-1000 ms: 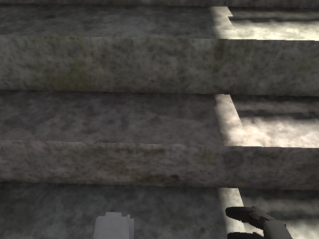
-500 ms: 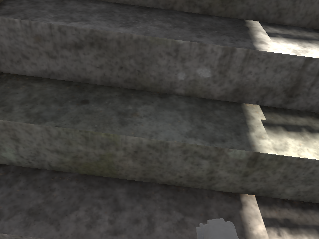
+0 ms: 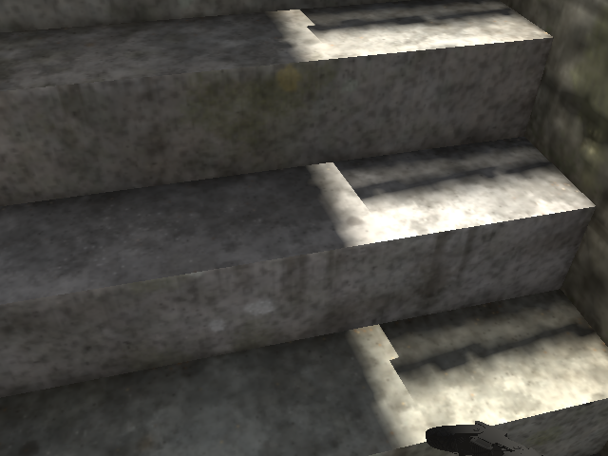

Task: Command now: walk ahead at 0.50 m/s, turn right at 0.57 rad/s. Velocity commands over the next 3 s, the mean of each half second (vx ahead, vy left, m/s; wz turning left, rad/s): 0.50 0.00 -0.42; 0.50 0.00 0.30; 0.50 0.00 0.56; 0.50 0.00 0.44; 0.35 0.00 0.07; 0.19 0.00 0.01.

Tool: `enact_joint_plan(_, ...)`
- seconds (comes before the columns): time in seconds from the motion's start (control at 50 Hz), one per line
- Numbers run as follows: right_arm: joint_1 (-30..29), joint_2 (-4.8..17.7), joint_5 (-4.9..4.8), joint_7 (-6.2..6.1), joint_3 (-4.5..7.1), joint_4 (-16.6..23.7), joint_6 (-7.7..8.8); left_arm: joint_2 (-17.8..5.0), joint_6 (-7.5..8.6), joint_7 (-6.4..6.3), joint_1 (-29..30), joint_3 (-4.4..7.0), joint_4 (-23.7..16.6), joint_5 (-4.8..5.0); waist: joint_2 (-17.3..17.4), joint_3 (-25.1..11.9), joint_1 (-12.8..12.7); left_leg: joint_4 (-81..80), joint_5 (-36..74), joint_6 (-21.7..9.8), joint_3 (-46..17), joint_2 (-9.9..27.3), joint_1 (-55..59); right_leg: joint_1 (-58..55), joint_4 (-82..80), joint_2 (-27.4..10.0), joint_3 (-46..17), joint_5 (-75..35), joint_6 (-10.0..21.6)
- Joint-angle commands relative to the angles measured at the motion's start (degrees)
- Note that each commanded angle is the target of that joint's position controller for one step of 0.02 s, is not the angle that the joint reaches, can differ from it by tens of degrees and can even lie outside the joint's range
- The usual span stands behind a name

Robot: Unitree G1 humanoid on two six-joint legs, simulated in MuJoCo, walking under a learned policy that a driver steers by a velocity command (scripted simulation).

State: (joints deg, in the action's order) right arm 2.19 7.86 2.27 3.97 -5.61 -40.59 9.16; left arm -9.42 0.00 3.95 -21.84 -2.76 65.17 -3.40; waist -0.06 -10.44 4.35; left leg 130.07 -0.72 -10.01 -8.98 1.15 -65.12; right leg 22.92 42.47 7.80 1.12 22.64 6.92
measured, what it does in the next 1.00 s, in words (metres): climbs: left foot 0.21 m higher, then right foot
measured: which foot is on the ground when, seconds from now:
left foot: up 0.00-0.18, down 0.20-0.80, up 0.82-1.00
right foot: down 0.00-0.22, up 0.24-0.78, down 0.80-1.00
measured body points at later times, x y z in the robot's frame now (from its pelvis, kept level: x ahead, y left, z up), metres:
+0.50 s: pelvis +0.22 +0.02 +0.21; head +0.20 +0.03 +0.66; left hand +0.49 +0.15 +0.15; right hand +0.09 -0.16 +0.06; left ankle +0.22 +0.15 -0.50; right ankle +0.24 -0.16 -0.23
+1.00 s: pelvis +0.41 -0.13 +0.25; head +0.48 -0.15 +0.69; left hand +0.40 +0.15 +0.12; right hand +0.67 -0.35 +0.16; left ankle +0.29 -0.04 -0.08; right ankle +0.31 -0.30 -0.49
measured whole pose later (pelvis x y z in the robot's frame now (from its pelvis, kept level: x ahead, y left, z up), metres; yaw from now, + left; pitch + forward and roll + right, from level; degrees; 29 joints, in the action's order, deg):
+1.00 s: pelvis +0.41 -0.13 +0.25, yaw +2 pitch +12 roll +0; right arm -1.6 14.8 0.9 0.6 0.8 -35.8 5.7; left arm -15.4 3.8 -1.6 -17.3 2.9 58.3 -4.3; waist 3.3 -3.8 -1.1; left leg 139.1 -41.2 0.7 4.0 -4.6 -54.0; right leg 14.3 19.8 -5.0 2.9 12.0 -1.8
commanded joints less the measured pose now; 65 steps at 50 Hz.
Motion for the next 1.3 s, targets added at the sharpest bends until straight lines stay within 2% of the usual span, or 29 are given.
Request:
enact_joint_plan(0.02, 1.3, -4.3, -0.11, -1.59, -3.41, 4.0, -0.72, 1.6, 2.61, 0.64, 9.2, -0.92, -4.5, 0.39, -1.7, 11.7, 5.1, 2.2, 0.6, 2.3, 10.4, 1.2, -8.4, 13.0, -21.7, -8.9, -12.6, -13.1, 0.6)
enact_joint_plan(0.14, -23.8, -8.5, 1.2, -3.76, -6.46, 15.5, 0.07, -3.3, -0.03, -6.32, -4.6, 1.8, -4.6, 3.47, -4.7, 2.0, -3.7, -37.0, -13.9, 7.3, 17.8, 1.5, 14.7, 10.7, -37.5, -13.0, -19.0, -32.4, 4.8)
enact_joint_plan(0.22, 13.3, 12.0, 1.08, -2.02, 5.42, 2.6, -1.18, -13.9, 3.44, -5.65, 7.0, 5.61, -10.0, 1.83, -10.4, -18.4, 12.2, -63.1, -38.7, 2.4, 3.5, 0.0, 49.0, -15.8, -3.2, -15.7, -13.4, -111.6, 8.7)
enact_joint_plan(0.24, 21.0, 16.2, 2.06, -2.62, 7.2, -1.5, -2.44, -8.0, 4.91, -3.63, 5.7, 5.14, -11.5, 2.35, 9.3, -23.0, 9.9, -82.3, -39.0, -5.4, -24.4, 10.0, 65.3, 0.6, 13.6, -10.3, -12.4, -92.9, 7.9)
enact_joint_plan(0.26, 25.7, 17.3, 3.3, -4.45, 8.31, -4.3, -5.21, 0.3, 5.74, -1.69, 7.9, 3.13, -11.7, 0.98, 28.7, -22.3, 10.9, -109.6, -43.4, -12.6, -55.8, 20.2, 71.9, 18.8, 42.9, 1.1, -15.0, -28.5, 4.4)
enact_joint_plan(0.28, 20.9, 11.5, 1.24, -5.36, 7.32, -7.5, -6.18, 2.8, 6.49, 0.9, 14.1, 3.04, -14.7, 1.65, 17.6, -11.8, 7.9, -112.7, -51.2, -11.0, -58.3, 19.8, 61.0, 27.2, 66.2, 1.0, -21.8, -22.2, 3.0)
enact_joint_plan(0.32, 12.0, -3.9, 0.28, -6.04, 3.47, -13.5, -6.71, 4.1, 5.23, 1.86, 16.5, 1.6, -22.1, 2.86, 4.3, 11.6, -3.9, -101.4, -46.3, -4.4, -28.0, 16.0, 36.7, 36.7, 72.6, -2.3, -16.4, -19.8, 3.4)
enact_joint_plan(0.36, 10.5, -10.3, 1.12, -4.73, 1.76, -17.3, -6.15, 5.1, 3.87, 0.77, 9.6, 0.46, -22.0, 3.73, -0.4, 13.3, -9.2, -100.0, -30.6, 1.2, -13.2, 13.5, 30.7, 35.5, 81.0, -2.4, -17.4, -22.5, 4.7)
enact_joint_plan(0.48, 14.8, -0.1, 1.13, -3.39, 3.23, -16.4, -4.86, 3.7, 2.19, -1.84, 13.5, -1.37, -26.1, 4.13, -0.8, 13.4, -8.2, -110.4, -14.9, 0.3, 8.0, 12.3, 34.3, 44.7, 71.2, -8.1, -11.7, -28.3, -1.3)
enact_joint_plan(0.66, 33.5, 7.9, -1.62, -7.2, 7.45, -16.8, -7.41, 3.8, 3.76, -1.33, 38.9, -3.28, -36.0, 4.19, 9.1, 13.6, 5.0, -126.5, -10.8, -1.2, 0.4, 18.1, 62.8, 45.7, 37.6, -19.3, 4.0, -14.3, -6.6)
enact_joint_plan(0.74, 32.0, 10.9, -0.95, -6.24, 7.93, -15.6, -8.91, -5.8, 7.55, 0.53, 29.6, 0.49, -34.8, 1.69, 7.8, 1.2, -1.7, -103.1, 63.0, 1.4, 4.3, 10.0, 70.7, 4.5, -3.9, -6.7, 8.4, -12.7, -6.7)
enact_joint_plan(0.78, 20.8, 15.4, -2.02, -6.25, 9.93, -10.0, -7.12, -12.0, 5.51, -2.46, 13.4, 4.3, -27.4, 2.9, 14.9, -0.5, -9.4, -88.4, 36.7, 4.7, 0.4, 8.0, 66.0, -13.7, -33.2, -13.9, -3.6, -30.0, -5.8)
enact_joint_plan(0.8, 14.9, 6.2, 0.52, -5.13, 7.94, -6.9, -4.99, -14.2, 4.17, -3.73, 4.9, 5.31, -20.1, 4.07, 4.0, -1.6, -10.3, -68.9, -5.0, 6.4, 4.4, 1.8, 40.0, -35.4, -25.9, -22.6, -7.3, -68.2, -8.0)
enact_joint_plan(0.82, 16.3, -2.4, 1.24, -3.37, 6.66, -6.1, -0.92, -17.2, 2.46, -5.01, -5.2, 6.12, -16.7, 0.62, -15.1, -9.3, -10.7, -36.5, -34.1, 8.0, 1.5, -5.8, 2.5, -65.1, -1.2, -32.4, -11.5, -126.8, -4.9)
enact_joint_plan(0.84, 14.9, -0.2, -2.02, -2.67, 7.44, -6.0, 2.13, -17.2, 1.27, -4.37, -13.2, 6.69, -15.3, -2.23, -14.0, -19.5, -14.9, -6.2, -34.6, 8.7, -5.0, -6.4, -6.7, -65.2, -1.6, -39.7, -14.8, -132.3, 2.5)
enact_joint_plan(0.86, 12.2, 0.9, -4.52, -3.29, 7.52, -3.2, 1.57, -16.8, 1.41, -2.69, -14.0, 7.15, -14.1, -2.87, -13.2, -20.2, -15.6, 9.0, -30.2, 9.0, -2.6, -4.7, -14.0, -62.5, -8.0, -39.9, -18.6, -97.7, 9.9)
enact_joint_plan(0.9, -5.6, -7.7, -6.71, -3.07, 3.06, 7.9, -2.38, -8.0, 1.92, -3.08, -2.5, 5.5, -11.4, -0.71, -18.3, -1.1, -10.3, 25.0, -33.2, 9.1, 2.6, -1.5, -34.6, -52.8, -18.9, -35.2, -12.2, -57.7, 5.6)
enact_joint_plan(0.92, -8.0, -9.4, -5.95, -2.99, 1.33, 11.9, -3.9, -5.2, 2.53, -3.16, 2.1, 4.69, -9.9, -0.54, -15.5, 5.5, -6.7, 28.9, -36.6, 8.2, 0.8, -0.7, -34.1, -43.1, -22.7, -33.7, -7.9, -54.2, 2.6)
enact_joint_plan(0.94, -23.6, -5.4, -0.03, -3.23, 1.18, 16.6, -0.52, -1.3, 3.26, -3.21, -17.6, 5.05, -2.5, -1.39, -10.9, 3.5, -19.8, 21.2, -38.5, 9.8, 10.7, -4.1, -36.7, -61.8, -15.4, -25.4, -11.6, -89.1, 3.0)
enact_joint_plan(0.96, -29.7, -6.4, 0.95, -2.81, 0.07, 20.9, 0.64, -3.5, 3.58, -4.8, -27.8, 4.98, 1.0, -1.61, -16.0, -1.5, -21.8, 14.2, -42.8, 10.9, 9.8, -3.8, -38.3, -72.3, -12.7, -26.7, -14.8, -104.2, 3.8)
enact_joint_plan(1.04, -23.1, -6.3, -0.1, 0.79, -3.22, 24.6, -2.44, -7.5, 2.73, -9.21, -6.7, 5.58, -6.7, 3.15, -5.5, -8.3, -8.3, -48.4, -39.2, 11.9, 5.0, 3.4, 6.5, -43.3, -25.0, -29.0, -15.9, -89.7, 3.1)
enact_joint_plan(1.08, -14.4, -4.0, -1.27, -0.85, -1.57, 20.8, -4.64, -9.7, 3.3, -8.35, -0.5, 5.27, -8.7, 6.11, -6.5, -5.7, -1.3, -79.4, -32.8, 11.7, 6.3, -0.7, 60.4, -2.4, -21.2, -24.9, -13.9, -101.0, 1.4)
enact_joint_plan(1.1, 4.9, 2.6, -1.42, -2.71, 2.32, 16.1, -6.33, -14.3, 4.41, -7.09, 5.4, 5.65, -10.3, 6.41, -2.2, -11.1, 11.5, -95.1, -18.4, 7.3, -1.9, 2.6, 85.7, 10.7, -1.4, -21.1, -12.2, -104.6, -2.0)
enact_joint_plan(1.12, 14.4, 9.2, -3.34, -3.79, 6.26, 8.6, -9.6, -17.3, 5.55, -5.34, 10.5, 6.05, -15.3, 4.48, 20.9, -17.7, 15.5, -97.1, 12.5, -0.5, -13.5, 13.2, 109.0, 33.1, 34.1, -12.2, -10.6, -27.9, -10.2)
enact_joint_plan(1.14, 3.9, 10.3, -3.23, -3.86, 7.54, 6.7, -10.87, -16.4, 6.81, -3.06, -2.6, 7.24, -15.4, 6.6, 31.1, -22.1, 1.5, -86.9, 30.3, -4.0, -16.2, 21.8, 114.7, 53.7, 68.2, -5.2, -14.6, 26.6, -15.3)
enact_joint_plan(1.18, -12.5, 5.0, 0.11, -4.05, 5.74, 8.7, -9.42, -14.5, 7.14, -2.25, -6.9, 7.34, -18.6, 7.64, 15.6, -4.8, -11.8, -80.2, 28.0, 3.0, -10.2, 17.7, 87.4, 62.1, 81.9, -3.7, -6.1, 32.9, -13.5)
enact_joint_plan(1.22, -28.1, 5.8, -1.3, -4.15, 6.69, 11.2, -7.69, -7.2, 4.71, -5.34, -12.8, 4.22, -18.9, 3.47, -2.3, 9.6, -22.4, -93.8, 4.3, 8.6, 4.1, 9.3, 54.0, 36.2, 59.1, -7.7, 4.4, 27.9, -12.0)
enact_joint_plan(1.26, -58.8, 13.4, 0.04, -3.81, 8.97, 22.3, -7.13, -4.7, 1.72, -5.53, -54.9, 6.6, -7.8, 0.15, 5.4, 8.3, -48.5, -85.9, 24.5, 8.6, 15.9, -0.7, 26.6, -13.7, 28.2, -4.5, 9.2, 23.0, -12.1)
enact_joint_plan(1.3, -65.6, -1.3, -3.41, -0.49, 4.15, 25.8, -4.22, -0.3, 0.21, -6.4, -76.1, 6.77, 4.5, -5.98, -8.8, -1.5, -53.1, -43.4, 12.2, 12.0, 17.1, -1.9, 23.9, -33.4, 4.4, -16.9, -0.9, -26.4, -0.2)
Next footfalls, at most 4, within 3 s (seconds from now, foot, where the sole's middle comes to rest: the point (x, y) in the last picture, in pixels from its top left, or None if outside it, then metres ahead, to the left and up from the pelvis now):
0.20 left None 0.26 0.15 -0.54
0.80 right None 0.35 -0.28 -0.54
1.08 left None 0.39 -0.04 -0.35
1.36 right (437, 383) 0.55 -0.23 -0.34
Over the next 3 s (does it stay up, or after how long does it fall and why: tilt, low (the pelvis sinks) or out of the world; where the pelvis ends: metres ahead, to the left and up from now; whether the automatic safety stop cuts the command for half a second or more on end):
stays up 1.01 0.07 0.86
